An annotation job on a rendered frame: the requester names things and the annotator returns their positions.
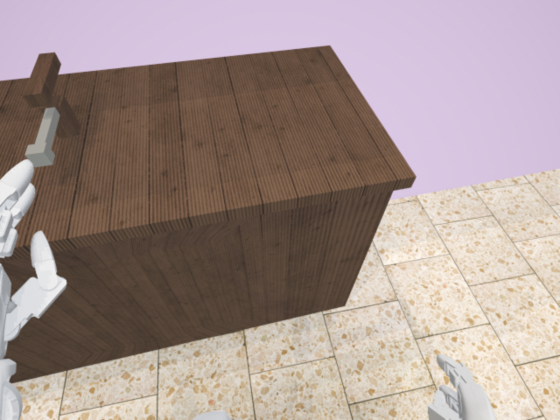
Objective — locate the tap lever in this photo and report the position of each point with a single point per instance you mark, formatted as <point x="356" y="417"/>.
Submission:
<point x="40" y="153"/>

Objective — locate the robot left forearm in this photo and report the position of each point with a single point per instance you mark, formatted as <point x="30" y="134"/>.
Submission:
<point x="10" y="399"/>

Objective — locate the counter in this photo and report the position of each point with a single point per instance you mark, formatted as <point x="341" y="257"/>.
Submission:
<point x="191" y="199"/>

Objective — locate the robot right hand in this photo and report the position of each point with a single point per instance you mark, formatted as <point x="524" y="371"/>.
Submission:
<point x="471" y="401"/>

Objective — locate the robot left hand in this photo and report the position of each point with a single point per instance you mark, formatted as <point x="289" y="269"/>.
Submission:
<point x="36" y="295"/>

